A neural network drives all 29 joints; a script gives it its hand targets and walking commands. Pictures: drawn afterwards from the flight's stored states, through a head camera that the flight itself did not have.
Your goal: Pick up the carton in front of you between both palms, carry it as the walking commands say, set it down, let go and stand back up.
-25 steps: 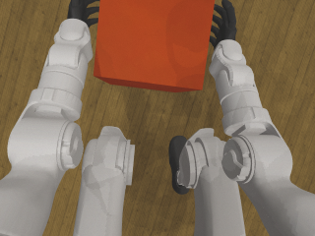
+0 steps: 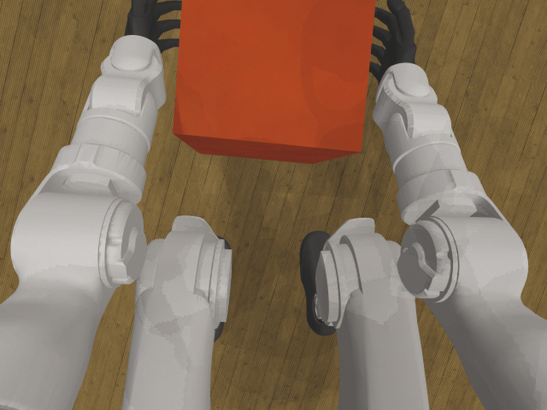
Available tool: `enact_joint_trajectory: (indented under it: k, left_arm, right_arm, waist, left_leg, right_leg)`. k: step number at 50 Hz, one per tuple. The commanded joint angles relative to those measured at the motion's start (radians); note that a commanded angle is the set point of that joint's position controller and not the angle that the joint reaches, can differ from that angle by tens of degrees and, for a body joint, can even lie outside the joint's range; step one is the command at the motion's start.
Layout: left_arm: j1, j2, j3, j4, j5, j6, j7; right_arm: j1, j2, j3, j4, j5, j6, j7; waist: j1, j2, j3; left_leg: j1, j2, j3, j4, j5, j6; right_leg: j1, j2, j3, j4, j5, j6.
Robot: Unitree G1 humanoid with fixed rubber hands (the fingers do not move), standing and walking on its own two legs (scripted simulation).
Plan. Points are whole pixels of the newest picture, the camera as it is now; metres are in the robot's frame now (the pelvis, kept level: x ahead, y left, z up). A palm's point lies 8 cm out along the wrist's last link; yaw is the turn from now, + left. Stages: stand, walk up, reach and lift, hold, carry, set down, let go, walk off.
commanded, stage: set down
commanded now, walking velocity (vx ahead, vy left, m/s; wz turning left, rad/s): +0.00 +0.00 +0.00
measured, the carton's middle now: (267, 84) +0.51 +0.01 -0.23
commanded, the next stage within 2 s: let go in 1.74 s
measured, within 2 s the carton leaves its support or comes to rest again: neither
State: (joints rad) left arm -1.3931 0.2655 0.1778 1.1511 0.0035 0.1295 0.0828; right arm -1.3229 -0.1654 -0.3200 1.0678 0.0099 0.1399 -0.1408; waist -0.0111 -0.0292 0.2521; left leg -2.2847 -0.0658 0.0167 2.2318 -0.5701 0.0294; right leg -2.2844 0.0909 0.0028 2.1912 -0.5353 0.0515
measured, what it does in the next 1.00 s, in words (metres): stands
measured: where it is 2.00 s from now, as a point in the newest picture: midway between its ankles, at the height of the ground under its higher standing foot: (265, 303)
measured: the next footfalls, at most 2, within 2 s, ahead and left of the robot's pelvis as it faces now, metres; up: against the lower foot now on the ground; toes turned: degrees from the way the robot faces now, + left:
none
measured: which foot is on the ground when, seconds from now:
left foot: down 0.00-1.00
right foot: down 0.00-1.00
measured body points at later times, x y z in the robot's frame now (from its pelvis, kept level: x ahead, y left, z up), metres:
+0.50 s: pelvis +0.00 +0.00 +0.00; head +0.34 +0.03 +0.28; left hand +0.54 +0.18 -0.17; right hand +0.53 -0.15 -0.16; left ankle +0.11 +0.10 -0.33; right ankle +0.13 -0.12 -0.33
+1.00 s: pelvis +0.01 -0.01 +0.05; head +0.34 +0.02 +0.35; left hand +0.54 +0.22 -0.08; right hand +0.53 -0.17 -0.08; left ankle +0.11 +0.10 -0.33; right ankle +0.12 -0.12 -0.33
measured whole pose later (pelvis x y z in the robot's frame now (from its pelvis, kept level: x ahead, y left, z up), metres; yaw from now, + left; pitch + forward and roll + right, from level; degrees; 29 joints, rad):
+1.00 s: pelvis +0.01 -0.01 +0.05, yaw +0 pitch +39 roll -2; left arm -1.19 0.41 0.15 0.96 -0.13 0.10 0.00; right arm -1.10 -0.18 -0.21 0.80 0.12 0.12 -0.16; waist -0.03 -0.04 0.13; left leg -2.18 -0.08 -0.01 2.10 -0.60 0.01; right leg -2.19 0.08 -0.01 2.06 -0.56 0.02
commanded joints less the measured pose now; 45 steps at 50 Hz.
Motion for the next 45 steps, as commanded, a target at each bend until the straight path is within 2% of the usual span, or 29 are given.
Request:
enact_joint_trajectory:
  k: [1, 2, 3, 4, 5, 6, 7, 8, 11, 12, 13, 14, 15, 17, 19, 20, 21, 23, 25, 26, 28, 29, 31, 35, 36, 38, 41, 42, 45]
  left_arm:
    - [-0.503, -0.782, -0.206, -0.149, -0.035, -0.035, -0.255]
    - [-0.478, -0.811, -0.217, -0.141, -0.048, -0.037, -0.257]
    - [-0.472, -0.822, -0.202, -0.129, -0.039, -0.033, -0.266]
    - [-0.516, -0.782, -0.202, -0.141, -0.029, -0.036, -0.267]
    - [-0.480, -0.849, -0.240, -0.176, -0.058, -0.040, -0.269]
    - [-0.476, -0.782, -0.194, -0.207, -0.021, -0.045, -0.268]
    - [-0.465, -0.814, -0.238, -0.157, -0.051, -0.042, -0.263]
    - [-0.479, -0.781, -0.203, -0.116, -0.050, -0.027, -0.261]
    - [-0.452, -0.757, -0.145, -0.067, 0.015, -0.007, -0.265]
    - [-0.440, -0.732, -0.183, -0.070, -0.015, -0.019, -0.266]
    - [-0.395, -0.690, -0.163, -0.067, 0.015, -0.013, -0.256]
    - [-0.370, -0.750, -0.145, -0.041, 0.014, -0.017, -0.257]
    - [-0.339, -0.698, -0.154, -0.026, 0.021, -0.010, -0.259]
    - [-0.392, -0.612, -0.103, -0.048, 0.026, -0.024, -0.240]
    - [-0.300, -0.454, -0.064, -0.029, 0.042, -0.044, -0.217]
    - [-0.300, -0.304, -0.026, -0.018, 0.017, -0.053, -0.185]
    - [-0.288, -0.196, 0.012, -0.047, 0.045, -0.082, -0.149]
    - [-0.118, 0.188, 0.064, 0.033, 0.050, -0.104, -0.048]
    - [-0.158, 0.325, 0.095, -0.019, 0.011, -0.134, 0.000]
    - [-0.148, 0.215, -0.050, -0.021, -0.098, -0.134, -0.014]
    - [-0.181, 0.243, -0.073, -0.034, -0.147, -0.150, -0.022]
    - [-0.188, 0.280, -0.094, -0.108, -0.194, -0.159, -0.029]
    - [-0.240, 0.267, -0.125, -0.151, -0.210, -0.157, -0.045]
    - [-0.233, 0.306, -0.146, -0.276, -0.274, -0.128, -0.063]
    - [-0.176, 0.338, -0.107, -0.188, -0.235, -0.116, -0.059]
    - [-0.150, 0.329, -0.117, -0.252, -0.243, -0.100, -0.051]
    - [-0.095, 0.343, -0.094, -0.287, -0.209, -0.081, -0.061]
    - [-0.086, 0.321, -0.074, -0.296, -0.209, -0.071, -0.062]
    - [-0.050, 0.318, -0.033, -0.354, -0.151, -0.043, -0.064]
  right_arm:
    - [-0.459, 0.912, 0.206, -0.077, 0.035, -0.023, 0.245]
    - [-0.506, 0.871, 0.253, -0.125, 0.046, -0.033, 0.243]
    - [-0.459, 0.908, 0.238, -0.095, 0.013, -0.022, 0.244]
    - [-0.488, 0.896, 0.213, -0.101, 0.042, -0.029, 0.248]
    - [-0.459, 0.862, 0.207, -0.089, 0.003, -0.032, 0.246]
    - [-0.450, 0.871, 0.252, -0.100, 0.025, -0.033, 0.251]
    - [-0.489, 0.827, 0.246, -0.098, 0.033, -0.054, 0.239]
    - [-0.472, 0.800, 0.217, -0.124, 0.011, -0.037, 0.237]
    - [-0.475, 0.761, 0.161, -0.064, -0.019, -0.027, 0.244]
    - [-0.474, 0.770, 0.156, -0.050, -0.042, -0.031, 0.240]
    - [-0.443, 0.736, 0.183, -0.060, -0.014, -0.027, 0.245]
    - [-0.437, 0.695, 0.175, -0.048, -0.028, -0.039, 0.241]
    - [-0.410, 0.677, 0.159, -0.045, -0.026, -0.046, 0.233]
    - [-0.403, 0.661, 0.094, -0.021, -0.054, -0.033, 0.232]
    - [-0.313, 0.541, 0.073, -0.005, -0.054, -0.046, 0.199]
    - [-0.208, 0.405, 0.015, 0.013, -0.091, -0.061, 0.156]
    - [-0.238, 0.295, 0.030, -0.040, -0.071, -0.079, 0.137]
    - [-0.087, -0.154, -0.080, 0.028, -0.074, -0.119, 0.034]
    - [-0.203, -0.139, 0.054, -0.045, 0.041, -0.136, -0.003]
    - [-0.114, -0.117, 0.067, -0.029, 0.077, -0.150, 0.004]
    - [-0.166, -0.144, 0.140, 0.019, 0.164, -0.155, 0.012]
    - [-0.155, -0.190, 0.136, -0.078, 0.156, -0.166, 0.007]
    - [-0.215, -0.172, 0.137, -0.098, 0.203, -0.149, 0.011]
    - [-0.170, -0.244, 0.147, -0.201, 0.194, -0.150, 0.008]
    - [-0.212, -0.220, 0.193, -0.209, 0.229, -0.125, 0.010]
    - [-0.149, -0.234, 0.129, -0.313, 0.197, -0.127, 0.001]
    - [-0.074, -0.199, 0.148, -0.303, 0.183, -0.080, -0.015]
    - [-0.050, -0.167, 0.148, -0.442, 0.176, -0.073, -0.021]
    - [0.005, -0.153, 0.088, -0.395, 0.151, -0.039, -0.037]
  waist:
    - [0.034, 0.030, -0.894]
    - [0.074, 0.088, -0.891]
    - [0.027, 0.001, -0.866]
    - [0.105, 0.069, -0.866]
    - [0.007, 0.061, -0.882]
    - [0.072, 0.025, -0.878]
    - [0.065, 0.103, -0.883]
    - [0.011, 0.052, -0.843]
    - [0.039, 0.068, -0.762]
    - [0.005, 0.020, -0.761]
    - [0.046, 0.078, -0.756]
    - [0.000, 0.086, -0.760]
    - [0.029, 0.064, -0.745]
    - [0.000, 0.034, -0.746]
    - [0.047, 0.053, -0.750]
    - [-0.045, -0.020, -0.773]
    - [0.055, 0.010, -0.794]
    - [0.008, 0.086, -0.776]
    - [0.146, 0.035, -0.855]
    - [0.008, 0.050, -0.876]
    - [0.049, 0.086, -0.918]
    - [-0.021, 0.074, -0.973]
    - [0.009, 0.134, -0.996]
    - [-0.055, 0.123, -1.177]
    - [0.012, 0.065, -1.157]
    - [-0.034, 0.043, -1.296]
    - [0.004, 0.033, -1.386]
    - [-0.009, 0.063, -1.477]
    - [-0.020, 0.097, -1.421]
  left_leg:
    - [0.400, -0.046, -0.053, -0.205, 0.270, 0.012]
    - [0.372, -0.046, -0.029, -0.188, 0.278, 0.001]
    - [0.370, -0.056, -0.036, -0.195, 0.223, 0.013]
    - [0.385, -0.057, -0.033, -0.198, 0.226, 0.015]
    - [0.351, -0.057, -0.032, -0.189, 0.290, -0.006]
    - [0.352, -0.052, -0.045, -0.201, 0.305, 0.008]
    - [0.344, -0.059, -0.011, -0.208, 0.265, -0.008]
    - [0.332, -0.047, -0.043, -0.220, 0.225, -0.002]
    - [0.326, -0.038, -0.048, -0.208, 0.185, 0.004]
    - [0.381, -0.055, -0.089, -0.229, 0.235, 0.030]
    - [0.390, -0.040, -0.072, -0.223, 0.216, 0.011]
    - [0.363, -0.039, -0.069, -0.204, 0.211, 0.006]
    - [0.384, -0.053, -0.070, -0.226, 0.202, 0.004]
    - [0.345, -0.036, -0.078, -0.193, 0.219, 0.004]
    - [0.323, -0.029, -0.067, -0.208, 0.190, 0.006]
    - [0.354, -0.017, -0.054, -0.188, 0.165, -0.013]
    - [0.350, -0.017, -0.049, -0.202, 0.223, -0.017]
    - [0.417, 0.015, -0.060, -0.233, 0.139, -0.035]
    - [0.498, 0.021, -0.058, -0.226, 0.227, -0.033]
    - [0.504, 0.032, -0.079, -0.221, 0.254, -0.033]
    - [0.565, 0.044, -0.081, -0.215, 0.279, -0.023]
    - [0.574, 0.047, -0.074, -0.216, 0.242, -0.033]
    - [0.590, 0.064, -0.071, -0.224, 0.288, -0.044]
    - [0.706, 0.055, -0.078, -0.234, 0.334, -0.046]
    - [0.627, 0.062, -0.041, -0.219, 0.282, -0.044]
    - [0.725, 0.027, -0.056, -0.230, 0.358, -0.039]
    - [0.700, 0.019, -0.020, -0.276, 0.300, -0.035]
    - [0.808, 0.013, 0.000, -0.269, 0.337, -0.027]
    - [0.748, 0.019, 0.001, -0.330, 0.307, -0.031]
  right_leg:
    - [0.363, 0.065, -0.029, -0.101, 0.236, -0.048]
    - [0.388, 0.063, -0.013, -0.107, 0.245, -0.050]
    - [0.430, 0.071, -0.035, -0.116, 0.204, -0.035]
    - [0.391, 0.071, -0.013, -0.102, 0.210, -0.051]
    - [0.455, 0.068, -0.023, -0.108, 0.288, -0.050]
    - [0.383, 0.063, -0.020, -0.101, 0.293, -0.050]
    - [0.429, 0.071, -0.018, -0.122, 0.280, -0.056]
    - [0.398, 0.071, -0.045, -0.109, 0.218, -0.053]
    - [0.312, 0.055, -0.034, -0.108, 0.153, -0.058]
    - [0.315, 0.053, -0.058, -0.111, 0.177, -0.031]
    - [0.310, 0.050, -0.044, -0.103, 0.156, -0.038]
    - [0.306, 0.056, -0.045, -0.104, 0.135, -0.053]
    - [0.338, 0.057, -0.046, -0.098, 0.144, -0.040]
    - [0.313, 0.039, -0.025, -0.103, 0.168, -0.044]
    - [0.340, 0.038, -0.028, -0.097, 0.163, -0.029]
    - [0.422, 0.024, -0.040, -0.117, 0.153, -0.017]
    - [0.412, 0.017, -0.015, -0.113, 0.203, -0.017]
    - [0.424, -0.018, -0.045, -0.110, 0.148, -0.001]
    - [0.430, -0.011, -0.006, -0.119, 0.158, 0.004]
    - [0.463, -0.036, -0.049, -0.098, 0.215, 0.001]
    - [0.451, -0.036, -0.023, -0.103, 0.213, -0.011]
    - [0.478, -0.050, -0.035, -0.106, 0.194, -0.009]
    - [0.487, -0.045, -0.018, -0.116, 0.245, -0.024]
    - [0.549, -0.060, -0.051, -0.111, 0.277, -0.040]
    - [0.584, -0.053, -0.029, -0.139, 0.246, -0.032]
    - [0.649, -0.053, -0.056, -0.131, 0.301, -0.024]
    - [0.775, -0.045, -0.059, -0.170, 0.282, -0.016]
    - [0.752, -0.021, -0.063, -0.212, 0.291, -0.009]
    - [0.792, -0.024, -0.067, -0.253, 0.289, -0.026]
